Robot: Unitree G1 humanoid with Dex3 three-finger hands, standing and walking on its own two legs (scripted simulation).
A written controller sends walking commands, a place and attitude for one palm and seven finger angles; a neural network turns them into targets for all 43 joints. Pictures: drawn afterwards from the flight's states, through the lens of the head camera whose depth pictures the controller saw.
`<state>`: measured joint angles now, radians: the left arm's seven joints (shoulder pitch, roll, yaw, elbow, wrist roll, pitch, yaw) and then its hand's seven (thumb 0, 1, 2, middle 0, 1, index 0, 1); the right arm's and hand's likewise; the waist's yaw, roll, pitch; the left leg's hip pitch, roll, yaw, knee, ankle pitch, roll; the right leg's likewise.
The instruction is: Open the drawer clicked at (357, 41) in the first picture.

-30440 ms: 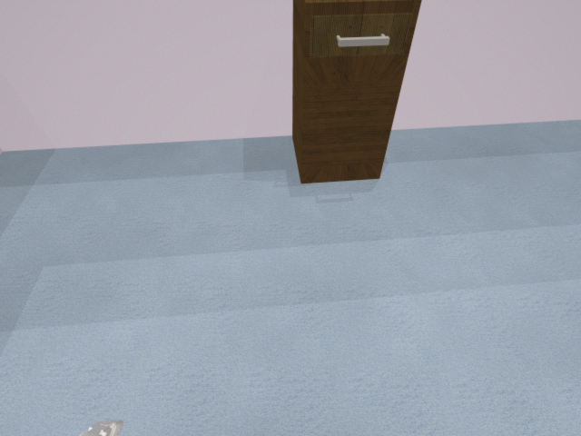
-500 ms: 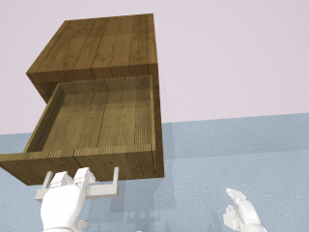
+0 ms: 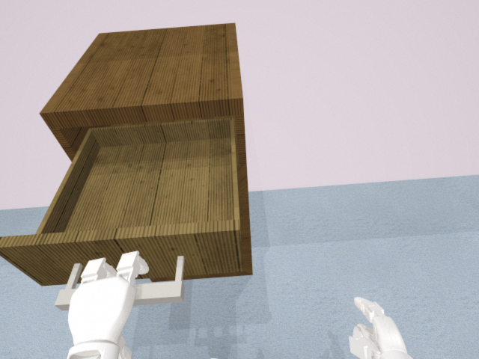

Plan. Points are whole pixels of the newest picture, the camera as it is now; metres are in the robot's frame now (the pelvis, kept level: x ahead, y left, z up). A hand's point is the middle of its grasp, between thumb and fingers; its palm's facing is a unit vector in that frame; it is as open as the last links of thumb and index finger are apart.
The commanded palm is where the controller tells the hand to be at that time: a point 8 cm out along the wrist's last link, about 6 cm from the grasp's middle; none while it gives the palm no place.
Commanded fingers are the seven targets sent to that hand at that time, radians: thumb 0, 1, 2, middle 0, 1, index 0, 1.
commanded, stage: lift the hand off the handle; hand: left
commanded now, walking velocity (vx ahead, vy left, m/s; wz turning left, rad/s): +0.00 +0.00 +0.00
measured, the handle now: (125, 281) +0.23 +0.22 +0.02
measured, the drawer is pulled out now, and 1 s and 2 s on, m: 0.30 0.30 0.30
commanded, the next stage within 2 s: draw the hand back to the body in 1.26 s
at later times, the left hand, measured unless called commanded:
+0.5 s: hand (102, 293) +0.19 +0.22 +0.07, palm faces +0.08 -0.14 -0.99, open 13.6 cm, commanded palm +0.16 +0.22 +0.14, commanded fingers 0.00 -0.50 0.30 -0.30 -1.20 -0.30 -1.20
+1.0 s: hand (84, 262) +0.20 +0.22 +0.15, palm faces +0.15 -0.16 -0.98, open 13.8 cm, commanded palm +0.16 +0.22 +0.21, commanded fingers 0.00 -0.50 0.30 -0.30 -1.20 -0.30 -1.20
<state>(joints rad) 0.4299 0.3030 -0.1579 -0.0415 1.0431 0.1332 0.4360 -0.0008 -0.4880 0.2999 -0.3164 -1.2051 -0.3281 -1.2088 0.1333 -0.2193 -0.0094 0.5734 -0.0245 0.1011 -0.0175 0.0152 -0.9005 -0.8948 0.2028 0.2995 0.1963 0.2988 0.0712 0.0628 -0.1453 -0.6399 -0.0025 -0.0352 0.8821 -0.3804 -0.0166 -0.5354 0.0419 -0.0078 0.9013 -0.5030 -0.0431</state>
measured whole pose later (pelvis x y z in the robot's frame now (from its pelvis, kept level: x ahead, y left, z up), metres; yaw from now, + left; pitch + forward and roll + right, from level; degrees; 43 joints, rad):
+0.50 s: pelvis +0.01 +0.00 +0.02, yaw +0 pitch +3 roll +0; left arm 0.48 0.37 -0.13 -0.27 0.97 0.16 0.28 0.00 -0.49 0.30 -0.32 -1.20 -0.36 -1.22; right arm 0.11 -0.22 0.01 0.57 -0.01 0.09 -0.02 0.02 -0.90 -0.89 0.20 0.30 0.20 0.30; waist 0.10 0.08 -0.11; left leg -0.46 0.00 -0.03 0.73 -0.33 -0.01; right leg -0.35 0.04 0.00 0.75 -0.45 -0.04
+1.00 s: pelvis +0.01 +0.01 +0.04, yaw +0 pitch +0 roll +0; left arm 0.45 0.42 -0.11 -0.48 0.92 0.22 0.12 0.00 -0.49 0.30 -0.32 -1.21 -0.32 -1.20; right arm 0.08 -0.23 0.03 0.57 0.02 0.11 0.02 0.02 -0.90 -0.90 0.20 0.30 0.20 0.30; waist 0.12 0.11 -0.08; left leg -0.32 -0.01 -0.02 0.59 -0.27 0.00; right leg -0.21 0.03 0.01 0.59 -0.37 -0.02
